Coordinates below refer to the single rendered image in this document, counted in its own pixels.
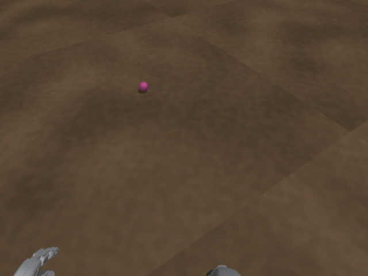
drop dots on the ball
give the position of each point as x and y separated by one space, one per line
143 86

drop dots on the left robot hand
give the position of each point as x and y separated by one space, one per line
31 267

